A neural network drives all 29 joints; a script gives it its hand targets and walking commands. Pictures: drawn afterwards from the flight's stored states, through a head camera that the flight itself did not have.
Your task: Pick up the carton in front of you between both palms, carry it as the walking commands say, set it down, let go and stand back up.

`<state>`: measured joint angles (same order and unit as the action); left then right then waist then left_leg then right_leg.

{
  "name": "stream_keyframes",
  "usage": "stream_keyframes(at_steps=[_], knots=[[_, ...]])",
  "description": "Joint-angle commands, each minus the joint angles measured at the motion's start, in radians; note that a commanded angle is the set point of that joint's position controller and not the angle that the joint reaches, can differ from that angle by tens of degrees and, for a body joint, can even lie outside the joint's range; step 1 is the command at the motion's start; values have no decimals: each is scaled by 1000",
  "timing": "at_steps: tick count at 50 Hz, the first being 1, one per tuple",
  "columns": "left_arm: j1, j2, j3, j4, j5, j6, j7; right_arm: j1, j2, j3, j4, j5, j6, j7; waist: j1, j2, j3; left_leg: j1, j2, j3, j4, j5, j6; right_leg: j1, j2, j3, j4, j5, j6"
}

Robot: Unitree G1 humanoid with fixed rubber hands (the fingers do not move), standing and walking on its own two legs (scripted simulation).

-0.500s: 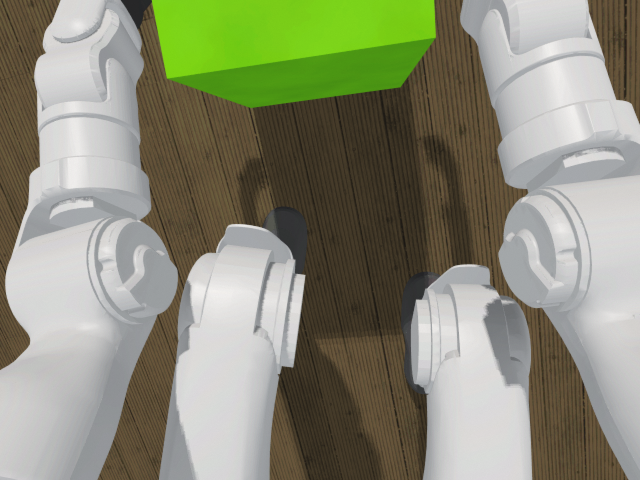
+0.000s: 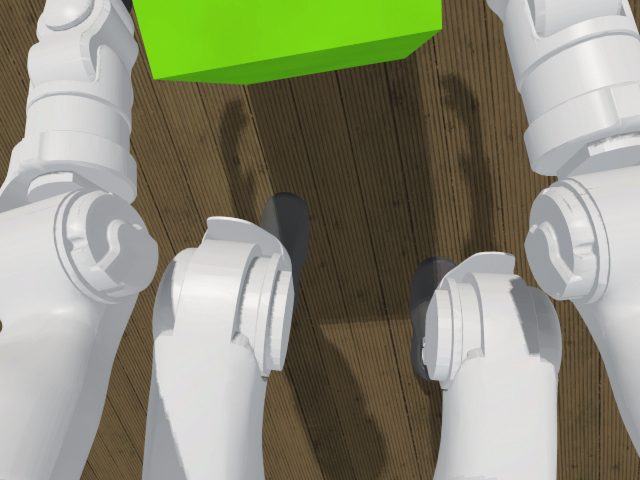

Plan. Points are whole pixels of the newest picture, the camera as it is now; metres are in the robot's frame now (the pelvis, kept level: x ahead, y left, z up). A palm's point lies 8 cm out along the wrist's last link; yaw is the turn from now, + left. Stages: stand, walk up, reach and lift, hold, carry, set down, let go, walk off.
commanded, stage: set down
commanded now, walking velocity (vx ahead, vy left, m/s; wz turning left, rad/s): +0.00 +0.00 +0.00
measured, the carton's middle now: out of the picture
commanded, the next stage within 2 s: let go in 1.20 s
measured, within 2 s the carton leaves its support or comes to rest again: neither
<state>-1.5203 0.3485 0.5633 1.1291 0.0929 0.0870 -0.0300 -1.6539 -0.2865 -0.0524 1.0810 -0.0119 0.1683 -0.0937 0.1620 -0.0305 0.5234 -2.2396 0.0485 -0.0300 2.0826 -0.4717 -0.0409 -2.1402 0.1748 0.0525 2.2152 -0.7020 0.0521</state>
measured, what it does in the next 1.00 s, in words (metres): rises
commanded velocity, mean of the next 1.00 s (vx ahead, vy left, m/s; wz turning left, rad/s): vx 0.00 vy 0.00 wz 0.00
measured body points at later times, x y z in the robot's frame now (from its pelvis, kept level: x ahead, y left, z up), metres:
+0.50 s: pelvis -0.01 +0.01 +0.04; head +0.36 +0.07 +0.29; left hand +0.52 +0.33 -0.09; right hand +0.63 -0.03 -0.08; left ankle +0.14 +0.14 -0.35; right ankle +0.08 -0.11 -0.35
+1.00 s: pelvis +0.02 +0.01 +0.16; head +0.36 +0.06 +0.45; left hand +0.52 +0.34 +0.06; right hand +0.63 -0.04 +0.06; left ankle +0.14 +0.14 -0.35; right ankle +0.08 -0.11 -0.35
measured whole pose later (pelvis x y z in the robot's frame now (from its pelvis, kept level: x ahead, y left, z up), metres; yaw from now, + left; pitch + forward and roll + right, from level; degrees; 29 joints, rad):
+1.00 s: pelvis +0.02 +0.01 +0.16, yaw +1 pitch +48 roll -2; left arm -1.23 0.31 0.43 0.79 -0.05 0.27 0.00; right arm -1.40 -0.33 -0.15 0.89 0.01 0.32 -0.08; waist 0.17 -0.06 0.01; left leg -1.97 0.00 -0.04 1.48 -0.36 -0.01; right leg -1.87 0.08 0.05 1.57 -0.56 0.03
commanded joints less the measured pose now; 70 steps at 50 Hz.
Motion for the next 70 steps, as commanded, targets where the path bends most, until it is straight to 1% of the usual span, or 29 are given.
stream_keyframes(at_steps=[1,4,6,8,11,13,17,19,22,25,27,30,37,40,42,45,49,55,59,62,66,70], knots=[[-207,245,-28,-71,-71,-70,57,-304,-128,64,-105,85,-31,-23,167,-145,-1167,708,-31,69,-51,480,18,367,-86,-29,-206,399,18],[-228,272,-87,-74,-150,-81,63,-338,-126,135,-141,166,-36,-16,186,-165,-1252,726,-26,66,-50,530,28,392,-97,-32,-185,415,11],[-241,272,-127,-82,-195,-73,59,-352,-127,154,-158,190,-29,-12,187,-173,-1298,745,-24,66,-58,528,32,407,-99,-42,-182,395,5],[-251,270,-160,-90,-229,-58,55,-359,-140,154,-165,199,-18,-11,177,-172,-1336,783,-24,67,-69,512,32,405,-98,-61,-188,352,2],[-262,270,-193,-114,-257,-30,56,-361,-174,126,-176,192,1,-13,151,-149,-1389,864,-29,70,-88,480,31,381,-90,-93,-209,271,-3],[-266,270,-208,-146,-264,-11,64,-362,-194,103,-190,183,13,-19,136,-128,-1441,937,-35,75,-104,467,30,369,-81,-113,-229,228,-7],[-259,255,-224,-234,-256,43,91,-349,-219,55,-224,168,48,-31,118,-68,-1586,1094,-54,94,-159,456,23,374,-60,-142,-289,179,-20],[-248,233,-226,-248,-242,69,102,-322,-221,21,-200,149,68,-30,106,-45,-1569,1086,-60,102,-198,420,17,353,-55,-145,-327,152,-26],[-216,178,-223,-249,-209,89,103,-258,-206,-34,-131,108,78,-17,83,-13,-1476,1022,-61,103,-245,375,5,282,-55,-142,-374,126,-30],[-183,134,-211,-262,-180,92,95,-213,-194,-82,-95,68,70,-6,63,4,-1434,991,-63,99,-283,378,-4,233,-52,-139,-420,130,-31],[-162,117,-201,-273,-167,93,89,-193,-189,-103,-90,48,65,-1,57,5,-1437,988,-67,99,-311,389,-8,227,-49,-139,-452,138,-30],[-132,110,-181,-297,-153,99,81,-179,-178,-113,-111,32,66,3,64,-9,-1479,993,-75,104,-356,407,-12,263,-43,-140,-498,156,-27],[-54,143,-133,-386,-139,133,68,-165,-152,-79,-239,41,99,6,104,-90,-1658,1036,-97,127,-470,484,-7,477,-26,-133,-609,246,-14],[-22,149,-127,-423,-144,149,59,-147,-145,-71,-289,42,117,6,106,-118,-1715,1063,-103,131,-519,535,-4,565,-22,-128,-655,305,-10],[1,146,-126,-441,-147,157,51,-129,-141,-73,-309,39,127,7,102,-126,-1731,1084,-105,131,-552,565,-3,605,-21,-125,-688,336,-8],[34,132,-127,-456,-148,166,40,-94,-135,-84,-319,29,136,11,92,-123,-1723,1123,-106,128,-606,596,-4,635,-21,-121,-744,364,-7],[70,109,-126,-461,-139,166,28,-44,-128,-109,-307,11,135,19,80,-100,-1687,1194,-103,120,-683,623,-8,642,-23,-117,-828,377,-5],[109,86,-115,-466,-110,152,19,11,-120,-139,-287,-12,116,36,75,-70,-1645,1307,-99,111,-805,657,-10,690,-29,-106,-960,404,-1],[133,66,-106,-451,-92,140,13,35,-105,-151,-267,-24,104,50,76,-71,-1590,1338,-95,106,-887,649,-7,742,-37,-96,-1041,420,2],[172,46,-100,-440,-66,128,1,83,-79,-177,-257,-53,93,56,62,-73,-1566,1357,-92,105,-942,637,-3,798,-44,-90,-1100,438,7],[297,35,-104,-464,-23,113,-31,229,-20,-213,-305,-104,85,35,42,-64,-1620,1468,-96,107,-1001,702,5,914,-43,-86,-1178,527,17],[485,36,-136,-543,22,98,-74,439,72,-226,-433,-139,74,-13,27,-47,-1640,1593,-100,106,-1063,758,15,1047,-41,-77,-1258,621,23]])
